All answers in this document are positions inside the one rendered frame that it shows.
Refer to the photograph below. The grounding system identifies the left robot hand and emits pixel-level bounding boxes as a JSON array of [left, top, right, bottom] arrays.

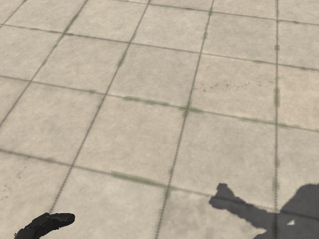
[[14, 212, 75, 239]]

